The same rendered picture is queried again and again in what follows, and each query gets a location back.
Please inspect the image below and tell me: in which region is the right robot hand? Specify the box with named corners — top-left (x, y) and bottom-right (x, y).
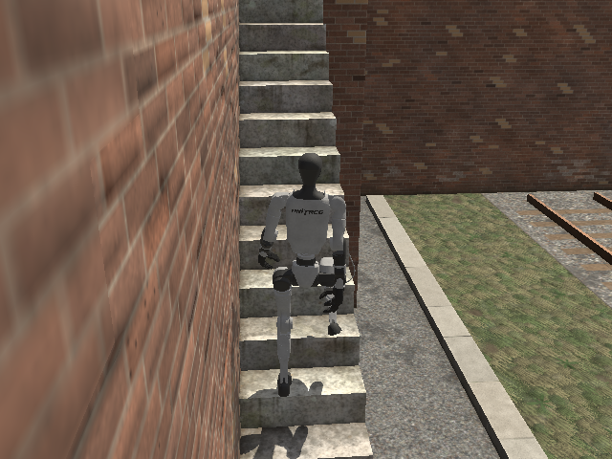
top-left (319, 285), bottom-right (344, 313)

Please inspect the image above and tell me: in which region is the robot left foot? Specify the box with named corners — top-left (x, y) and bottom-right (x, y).
top-left (277, 372), bottom-right (292, 397)

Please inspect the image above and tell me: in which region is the robot right shin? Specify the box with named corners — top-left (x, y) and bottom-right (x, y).
top-left (324, 286), bottom-right (337, 324)

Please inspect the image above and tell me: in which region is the robot left forearm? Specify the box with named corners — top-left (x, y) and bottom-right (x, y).
top-left (259, 227), bottom-right (273, 257)

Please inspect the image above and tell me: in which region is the robot left upper arm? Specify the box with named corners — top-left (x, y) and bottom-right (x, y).
top-left (263, 192), bottom-right (289, 242)

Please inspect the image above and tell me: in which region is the robot right forearm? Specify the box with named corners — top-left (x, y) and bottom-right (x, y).
top-left (332, 237), bottom-right (346, 289)

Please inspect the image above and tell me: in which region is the robot right upper arm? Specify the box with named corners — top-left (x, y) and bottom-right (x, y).
top-left (329, 195), bottom-right (346, 251)

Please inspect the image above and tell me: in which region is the left robot hand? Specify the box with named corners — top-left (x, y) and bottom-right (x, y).
top-left (258, 252), bottom-right (280, 269)

